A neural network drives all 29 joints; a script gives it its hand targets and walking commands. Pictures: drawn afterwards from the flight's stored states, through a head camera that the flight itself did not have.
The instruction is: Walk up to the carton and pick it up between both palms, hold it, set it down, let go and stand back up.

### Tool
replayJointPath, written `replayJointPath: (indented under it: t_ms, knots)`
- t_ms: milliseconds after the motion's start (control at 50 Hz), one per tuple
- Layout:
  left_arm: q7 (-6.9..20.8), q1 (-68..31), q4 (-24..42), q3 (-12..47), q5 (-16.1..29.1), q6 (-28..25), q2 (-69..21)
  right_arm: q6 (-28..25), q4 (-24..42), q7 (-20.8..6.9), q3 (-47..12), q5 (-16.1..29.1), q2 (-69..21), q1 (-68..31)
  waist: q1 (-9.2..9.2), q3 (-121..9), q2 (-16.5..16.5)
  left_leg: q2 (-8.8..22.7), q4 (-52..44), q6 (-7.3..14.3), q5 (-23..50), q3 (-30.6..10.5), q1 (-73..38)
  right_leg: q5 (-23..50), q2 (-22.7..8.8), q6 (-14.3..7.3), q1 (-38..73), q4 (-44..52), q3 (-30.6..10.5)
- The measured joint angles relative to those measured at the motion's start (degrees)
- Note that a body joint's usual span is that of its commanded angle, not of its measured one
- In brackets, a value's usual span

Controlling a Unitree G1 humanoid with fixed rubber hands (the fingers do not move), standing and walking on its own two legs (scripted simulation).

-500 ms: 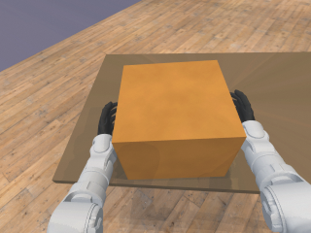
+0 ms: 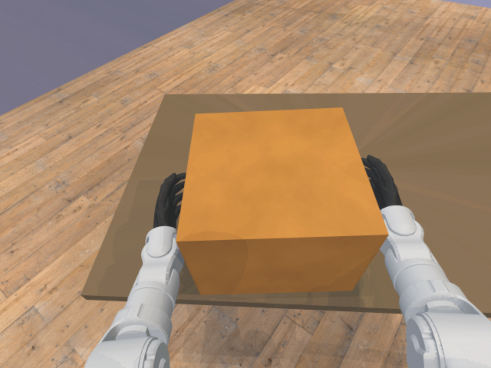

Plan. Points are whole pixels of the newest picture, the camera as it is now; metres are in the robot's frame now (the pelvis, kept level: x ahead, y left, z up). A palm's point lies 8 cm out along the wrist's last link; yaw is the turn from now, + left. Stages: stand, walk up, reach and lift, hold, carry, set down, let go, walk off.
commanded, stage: reach and lift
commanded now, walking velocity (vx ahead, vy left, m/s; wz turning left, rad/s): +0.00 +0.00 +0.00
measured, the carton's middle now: (272, 200) +0.43 +0.00 +0.02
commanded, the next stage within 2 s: none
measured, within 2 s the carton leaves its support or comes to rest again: leaves its support in 0.08 s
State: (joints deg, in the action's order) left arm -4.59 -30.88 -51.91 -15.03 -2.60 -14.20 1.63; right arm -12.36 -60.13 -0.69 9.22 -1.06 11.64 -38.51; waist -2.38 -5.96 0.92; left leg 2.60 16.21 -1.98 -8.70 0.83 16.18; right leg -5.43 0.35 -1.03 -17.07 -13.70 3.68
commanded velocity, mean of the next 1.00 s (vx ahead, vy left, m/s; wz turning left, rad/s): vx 0.00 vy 0.00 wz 0.00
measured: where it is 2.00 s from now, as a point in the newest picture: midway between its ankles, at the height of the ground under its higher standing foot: outside the picture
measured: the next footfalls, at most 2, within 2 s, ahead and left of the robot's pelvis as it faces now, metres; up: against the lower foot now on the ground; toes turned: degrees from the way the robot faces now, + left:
none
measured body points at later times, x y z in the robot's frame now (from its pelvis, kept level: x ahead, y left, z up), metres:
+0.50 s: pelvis -0.01 +0.00 +0.00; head +0.01 +0.00 +0.45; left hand +0.37 +0.19 +0.07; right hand +0.40 -0.18 +0.08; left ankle -0.02 +0.14 -0.75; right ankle +0.01 -0.11 -0.75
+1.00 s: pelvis +0.00 +0.01 +0.00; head -0.01 +0.02 +0.45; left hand +0.38 +0.19 +0.14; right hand +0.39 -0.19 +0.13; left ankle -0.02 +0.14 -0.75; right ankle +0.01 -0.11 -0.75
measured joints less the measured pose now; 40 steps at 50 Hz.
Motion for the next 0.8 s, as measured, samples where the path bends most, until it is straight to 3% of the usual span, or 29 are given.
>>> replayJointPath:
  t_ms: [180,460,660,800]
  knots:
    - [-1.14,2.54,2.06,2.15,0.78,-1.41,0.32,-1.46,1.70,0.24,-1.24,1.09,-0.29,1.85,0.77,-1.78,1.10,0.07,1.34,0.09,-0.64,-0.12,1.22,0.23,0.07,0.19,-0.43,0.28,0.08]
    - [-1.32,-0.96,-1.18,3.72,1.35,-3.95,1.69,-4.92,0.72,2.27,-3.06,3.39,0.55,1.48,0.26,-3.21,0.48,-0.24,1.16,0.28,0.46,-0.28,3.16,0.94,-0.24,0.27,-2.56,-0.14,0.22]
    - [-1.59,0.36,6.11,6.39,4.18,2.92,2.71,-0.21,5.96,3.39,-5.44,6.96,0.91,2.86,0.20,-3.31,0.28,-0.44,1.86,0.46,0.05,-0.56,2.65,0.84,-0.45,0.46,-1.55,-0.04,0.47]
    - [-1.89,0.96,16.99,6.92,3.38,15.00,2.57,7.00,11.90,3.70,-6.35,10.47,1.91,3.90,1.08,-1.35,-0.40,-0.51,2.32,0.65,-0.94,-0.80,-0.59,0.03,-0.49,0.57,2.06,0.04,0.69]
